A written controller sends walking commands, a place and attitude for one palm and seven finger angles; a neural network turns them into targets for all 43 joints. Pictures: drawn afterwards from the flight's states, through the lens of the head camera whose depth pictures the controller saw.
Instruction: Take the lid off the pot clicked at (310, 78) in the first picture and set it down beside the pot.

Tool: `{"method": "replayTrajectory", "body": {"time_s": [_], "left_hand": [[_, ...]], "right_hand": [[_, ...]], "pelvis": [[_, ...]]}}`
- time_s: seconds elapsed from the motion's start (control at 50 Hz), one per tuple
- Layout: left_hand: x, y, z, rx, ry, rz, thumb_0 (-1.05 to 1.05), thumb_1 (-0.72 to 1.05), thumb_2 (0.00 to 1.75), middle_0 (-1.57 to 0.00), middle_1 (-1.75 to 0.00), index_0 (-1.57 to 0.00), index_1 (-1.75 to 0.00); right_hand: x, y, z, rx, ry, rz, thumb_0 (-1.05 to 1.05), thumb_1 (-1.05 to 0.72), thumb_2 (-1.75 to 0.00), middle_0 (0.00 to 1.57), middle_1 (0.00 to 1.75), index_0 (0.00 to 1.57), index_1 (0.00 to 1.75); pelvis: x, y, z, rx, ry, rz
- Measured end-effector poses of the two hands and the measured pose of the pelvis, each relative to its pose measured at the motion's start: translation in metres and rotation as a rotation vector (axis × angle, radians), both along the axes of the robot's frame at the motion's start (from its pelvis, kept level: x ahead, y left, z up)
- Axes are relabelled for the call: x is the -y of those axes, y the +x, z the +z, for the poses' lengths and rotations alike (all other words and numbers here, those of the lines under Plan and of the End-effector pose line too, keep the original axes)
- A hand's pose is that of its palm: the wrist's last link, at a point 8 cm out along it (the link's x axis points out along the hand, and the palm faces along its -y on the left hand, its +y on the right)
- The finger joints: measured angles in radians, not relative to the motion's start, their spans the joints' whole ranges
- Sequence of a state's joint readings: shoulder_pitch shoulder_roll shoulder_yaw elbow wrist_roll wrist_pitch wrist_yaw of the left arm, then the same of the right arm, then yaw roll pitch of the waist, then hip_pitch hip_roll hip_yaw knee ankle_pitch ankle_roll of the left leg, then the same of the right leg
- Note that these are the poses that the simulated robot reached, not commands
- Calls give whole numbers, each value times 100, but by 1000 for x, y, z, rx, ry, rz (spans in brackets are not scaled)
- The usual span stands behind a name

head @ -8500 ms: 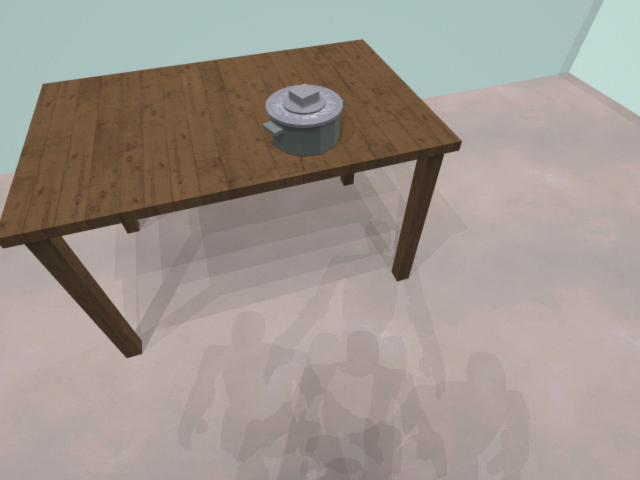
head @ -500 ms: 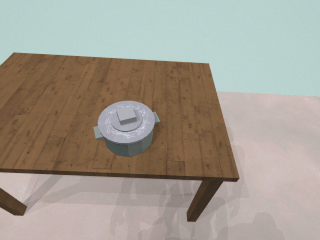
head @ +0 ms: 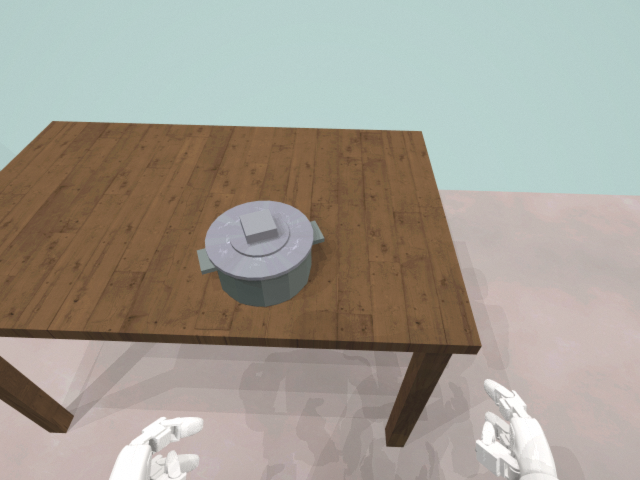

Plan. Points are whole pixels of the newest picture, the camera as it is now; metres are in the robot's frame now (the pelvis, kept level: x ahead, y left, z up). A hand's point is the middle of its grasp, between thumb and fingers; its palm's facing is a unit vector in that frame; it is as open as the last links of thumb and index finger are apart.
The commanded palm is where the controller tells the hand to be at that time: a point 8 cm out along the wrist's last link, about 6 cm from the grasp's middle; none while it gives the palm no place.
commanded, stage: lift the closed hand beside the body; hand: left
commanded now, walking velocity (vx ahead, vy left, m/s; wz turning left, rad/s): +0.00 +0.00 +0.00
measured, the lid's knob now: (258, 226) +0.52 +0.14 +0.00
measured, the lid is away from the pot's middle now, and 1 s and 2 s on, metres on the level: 0.00 0.00 0.00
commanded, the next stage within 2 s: raise the hand higher, near the body in 0.28 s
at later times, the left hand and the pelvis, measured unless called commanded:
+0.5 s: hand out of the picture +0.13 +0.22 -0.06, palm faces +0.23 -0.91 -0.36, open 3.1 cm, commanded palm +0.09 +0.26 -0.02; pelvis +0.02 -0.01 +0.00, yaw +1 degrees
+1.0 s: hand (114, 423) +0.17 +0.23 +0.05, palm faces +0.29 -0.88 -0.38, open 3.1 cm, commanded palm +0.13 +0.27 +0.08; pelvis +0.03 +0.00 +0.01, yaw +1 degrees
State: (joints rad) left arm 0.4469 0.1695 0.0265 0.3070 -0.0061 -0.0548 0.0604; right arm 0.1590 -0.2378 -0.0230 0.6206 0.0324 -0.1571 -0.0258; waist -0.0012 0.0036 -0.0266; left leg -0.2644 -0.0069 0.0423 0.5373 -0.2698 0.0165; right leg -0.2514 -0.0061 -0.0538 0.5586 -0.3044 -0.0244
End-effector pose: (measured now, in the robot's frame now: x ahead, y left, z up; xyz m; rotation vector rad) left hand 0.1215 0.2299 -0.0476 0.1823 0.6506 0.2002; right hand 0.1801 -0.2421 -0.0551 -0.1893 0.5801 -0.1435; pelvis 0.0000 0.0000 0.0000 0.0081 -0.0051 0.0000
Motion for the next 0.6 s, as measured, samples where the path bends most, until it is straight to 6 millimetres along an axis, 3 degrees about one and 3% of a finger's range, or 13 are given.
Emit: {"method": "replayTrajectory", "body": {"time_s": [0.08,0.18,0.3,0.42,0.5,0.6], "left_hand": [[-5,-15,-1,3,0,53,1,91,90,-75,-90,-75,-90],[-13,-29,0,-19,23,107,2,91,90,-96,-114,-97,-113],[-22,-31,2,-52,60,132,2,90,90,-116,-136,-117,-136],[-30,-27,6,-78,99,129,2,90,90,-125,-145,-125,-145],[-34,-20,20,-45,127,119,2,90,90,-127,-148,-127,-148],[-36,-11,38,15,150,102,2,90,90,-128,-149,-129,-149]], "right_hand": [[-4,27,19,73,-34,53,1,-91,-90,20,29,20,30],[-13,37,16,62,-38,95,0,-91,-90,20,29,20,30],[-22,21,-10,-46,-7,98,0,-91,-90,20,30,20,30],[-22,-4,-34,-158,15,63,1,-91,-90,20,30,20,30],[-17,-13,-41,-185,15,36,1,-91,-90,20,30,20,30],[-11,-9,-38,-169,10,4,1,-91,-90,20,30,20,30]], "pelvis": [[6,-2,-1,-3,-6,15],[10,0,-2,-11,-10,30],[11,5,-3,-20,-9,34],[10,11,-4,-32,-6,28],[8,15,-4,-31,-4,22],[6,20,-2,-27,-4,17]]}}
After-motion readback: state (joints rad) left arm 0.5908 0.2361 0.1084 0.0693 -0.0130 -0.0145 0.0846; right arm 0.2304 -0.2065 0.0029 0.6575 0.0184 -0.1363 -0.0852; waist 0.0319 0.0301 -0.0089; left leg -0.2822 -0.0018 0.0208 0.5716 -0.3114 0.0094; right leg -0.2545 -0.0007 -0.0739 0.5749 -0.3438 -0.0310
